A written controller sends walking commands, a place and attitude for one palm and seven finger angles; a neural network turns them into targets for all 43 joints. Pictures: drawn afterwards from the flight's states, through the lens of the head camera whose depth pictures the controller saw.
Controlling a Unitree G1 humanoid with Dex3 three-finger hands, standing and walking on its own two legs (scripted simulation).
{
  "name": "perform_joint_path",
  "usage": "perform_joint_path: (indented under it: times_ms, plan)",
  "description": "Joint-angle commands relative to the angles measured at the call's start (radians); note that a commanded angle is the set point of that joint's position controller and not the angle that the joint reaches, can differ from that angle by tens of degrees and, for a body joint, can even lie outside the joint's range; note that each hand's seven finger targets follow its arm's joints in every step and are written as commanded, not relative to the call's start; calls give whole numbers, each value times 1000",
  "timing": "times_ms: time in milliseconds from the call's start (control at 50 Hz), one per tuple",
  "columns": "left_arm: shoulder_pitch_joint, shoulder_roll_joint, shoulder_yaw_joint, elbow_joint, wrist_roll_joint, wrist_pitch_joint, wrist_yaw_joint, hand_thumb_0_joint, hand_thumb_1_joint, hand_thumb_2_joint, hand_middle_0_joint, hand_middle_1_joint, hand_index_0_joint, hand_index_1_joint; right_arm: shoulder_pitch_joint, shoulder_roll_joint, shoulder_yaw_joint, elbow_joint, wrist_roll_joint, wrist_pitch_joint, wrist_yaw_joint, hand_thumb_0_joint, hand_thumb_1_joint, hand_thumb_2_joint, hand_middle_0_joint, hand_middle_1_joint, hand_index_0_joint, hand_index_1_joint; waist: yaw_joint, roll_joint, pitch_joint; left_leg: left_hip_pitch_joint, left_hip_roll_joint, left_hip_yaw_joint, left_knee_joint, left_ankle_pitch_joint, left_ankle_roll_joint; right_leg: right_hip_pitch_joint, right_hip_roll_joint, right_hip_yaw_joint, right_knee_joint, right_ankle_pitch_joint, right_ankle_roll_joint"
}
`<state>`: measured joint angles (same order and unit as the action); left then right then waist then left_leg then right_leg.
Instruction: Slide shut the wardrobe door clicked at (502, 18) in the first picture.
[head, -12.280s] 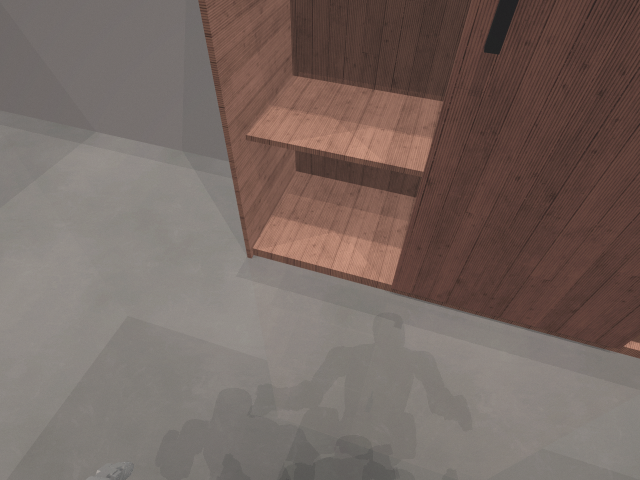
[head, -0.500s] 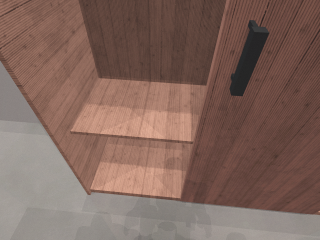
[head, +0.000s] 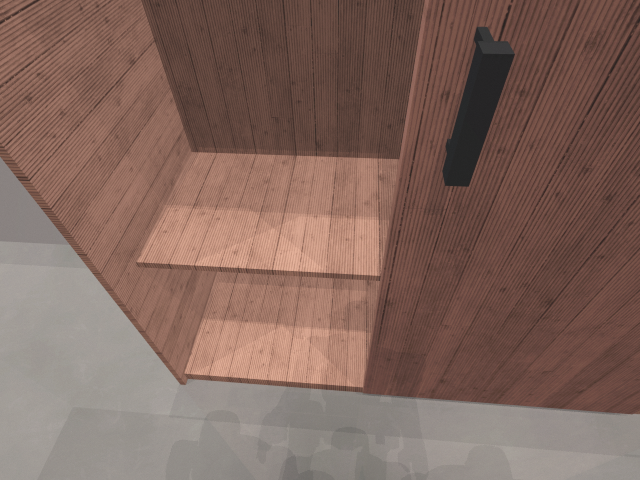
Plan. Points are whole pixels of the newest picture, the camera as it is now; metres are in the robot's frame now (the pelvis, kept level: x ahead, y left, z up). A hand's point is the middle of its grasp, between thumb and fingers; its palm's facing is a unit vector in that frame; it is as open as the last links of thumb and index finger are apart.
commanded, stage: raise the hand with hooked fingers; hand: right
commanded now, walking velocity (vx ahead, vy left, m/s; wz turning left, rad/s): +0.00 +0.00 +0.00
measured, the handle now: (468, 110) +0.45 -0.14 +0.25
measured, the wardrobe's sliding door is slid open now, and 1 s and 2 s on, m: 0.57 0.57 0.57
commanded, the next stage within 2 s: none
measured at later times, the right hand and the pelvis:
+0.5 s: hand out of the picture +0.13 -0.19 +0.02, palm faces +0.23 +0.97 -0.06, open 9.1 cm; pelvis -0.03 +0.03 -0.04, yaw -6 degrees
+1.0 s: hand (595, 382) +0.20 -0.23 +0.13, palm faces +0.11 +0.99 -0.12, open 12.2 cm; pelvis +0.00 +0.03 -0.01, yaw -6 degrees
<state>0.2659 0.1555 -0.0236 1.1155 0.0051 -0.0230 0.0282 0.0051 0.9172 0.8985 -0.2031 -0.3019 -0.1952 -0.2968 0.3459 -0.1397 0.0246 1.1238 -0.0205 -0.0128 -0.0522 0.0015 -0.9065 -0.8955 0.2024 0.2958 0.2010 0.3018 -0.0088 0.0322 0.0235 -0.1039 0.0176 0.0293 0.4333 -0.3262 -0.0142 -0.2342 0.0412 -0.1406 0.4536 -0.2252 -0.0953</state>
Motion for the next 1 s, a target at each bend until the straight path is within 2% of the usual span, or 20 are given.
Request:
perform_joint_path:
  times_ms: [0,20,40,60,100,120,160,180,220,240,300,380,460,520,580,640,700,740,800,980]
  plan:
    - [1,210,22,-390,-53,-235,53,0,900,900,-200,-300,-200,-300,-482,-405,-143,-1661,99,-171,-86,0,-853,-880,203,330,203,330,87,-322,-429,-288,-24,16,227,68,38,455,-173,261,-70,514,152]
    - [16,173,43,-400,-50,-299,40,0,900,900,-200,-300,-200,-300,36,-122,-13,-1361,106,-32,-101,0,-830,-870,205,345,205,345,46,-305,-325,-380,-27,18,337,-95,53,362,-185,304,-139,383,181]
    - [26,150,38,-366,-76,-315,34,0,900,900,-200,-300,-200,-300,152,49,104,-1217,151,43,-101,0,-807,-860,207,360,207,360,48,-191,-153,-398,-6,14,351,-65,35,189,-149,295,-146,245,172]
    - [12,195,56,-436,-83,-332,33,0,900,900,-200,-300,-200,-300,46,45,124,-1392,187,4,-85,0,-783,-850,208,375,208,375,50,-146,-99,-392,1,28,292,-76,27,128,-144,292,-115,120,150]
    - [-12,228,60,-488,-59,-357,28,0,900,900,-200,-300,-200,-300,46,-24,70,-1381,178,-66,-60,0,-737,-830,212,405,212,405,72,-2,-105,-376,-21,53,153,-47,33,19,-101,283,-10,-83,120]
    - [-16,229,64,-516,-38,-348,24,0,900,900,-200,-300,-200,-300,67,11,60,-1306,178,-114,-30,0,-713,-820,213,420,213,420,78,83,-103,-412,-26,54,111,-39,34,-30,-87,280,49,-114,120]
    - [-84,244,70,-550,-24,-321,8,0,900,900,-200,-300,-200,-300,188,-9,-21,-1121,224,-230,67,0,-667,-800,217,450,217,450,33,190,-39,-500,-25,59,158,-157,37,-218,-74,268,121,-217,127]
    - [-102,239,76,-568,-28,-304,1,0,900,900,-200,-300,-200,-300,238,-6,-46,-1052,250,-301,137,0,-643,-790,218,465,218,465,18,305,-10,-518,-25,49,175,-231,44,-307,-64,229,169,-229,120]
    - [-136,250,91,-652,-39,-273,-23,0,900,900,-200,-300,-200,-300,273,-89,-119,-1030,270,-405,281,0,-597,-770,222,495,222,495,-21,231,-25,-477,-5,-16,193,-229,64,-388,-32,159,248,-176,110]
    - [-165,250,94,-700,-47,-255,-21,0,900,900,-200,-300,-200,-300,253,-179,-202,-1072,260,-403,301,0,-573,-760,223,510,223,510,-49,139,-56,-456,-3,-32,213,-221,65,-392,-21,137,256,-177,98]
    - [-196,234,74,-787,-56,-185,-2,0,900,900,-200,-300,-200,-300,135,-255,-278,-1262,280,-314,281,0,-503,-730,228,555,228,555,-77,-39,-98,-425,-18,-31,237,-241,68,-350,-21,156,205,-252,87]
    - [-133,188,65,-808,-43,-170,25,0,900,900,-200,-300,-200,-300,-25,-243,-293,-1558,299,-354,181,0,-410,-690,235,615,235,615,-15,-124,-199,-430,-39,-37,222,-153,59,-234,-48,184,221,-201,66]
    - [-97,204,39,-745,-35,-224,32,0,900,900,-200,-300,-200,-300,-144,-224,-187,-1584,301,-459,242,0,-317,-650,242,675,242,675,66,-173,-149,-468,-44,-51,187,-119,51,-193,-54,209,264,-152,50]
    - [-90,232,30,-699,-52,-257,44,0,900,900,-200,-300,-200,-300,-200,-252,-171,-1449,332,-411,344,0,-247,-620,247,720,247,720,87,-99,-110,-424,-27,-99,108,-147,37,-216,-50,215,273,-153,44]
    - [-122,232,32,-685,-68,-272,58,0,900,900,-200,-300,-200,-300,-177,-351,-285,-1366,357,-288,408,0,-177,-590,252,765,252,765,30,-63,-158,-310,17,-169,38,-165,21,-229,-51,201,262,-116,48]
    - [-152,214,25,-683,-68,-283,58,0,900,900,-200,-300,-200,-300,-146,-396,-401,-1370,392,-195,405,0,-107,-560,257,810,257,810,-19,-41,-222,-198,35,-149,44,25,11,-188,-54,207,226,-13,55]
    - [-161,206,18,-668,-63,-299,52,0,900,900,-200,-300,-200,-300,-128,-431,-497,-1414,420,-170,384,0,-37,-530,262,855,262,855,-50,-21,-266,-111,36,-122,68,253,-5,-157,-56,208,193,88,59]
    - [-149,200,16,-663,-65,-319,43,0,900,900,-200,-300,-200,-300,-108,-384,-472,-1456,426,-174,387,0,10,-510,265,885,265,885,-45,-65,-265,-118,17,-72,84,381,-3,-87,-53,196,164,159,56]
    - [-147,216,21,-647,-71,-337,42,0,900,900,-200,-300,-200,-300,-109,-373,-463,-1418,428,-142,402,0,80,-480,270,930,270,930,-38,-6,-207,-140,11,-62,63,405,-12,-70,-56,194,145,167,53]
    - [-175,225,16,-635,-84,-356,68,0,900,900,-200,-300,-200,-300,-343,-488,-525,-1543,425,-46,407,0,290,-390,285,1065,285,1065,-42,-121,-213,-152,-28,13,15,245,33,99,-55,208,40,168,49]
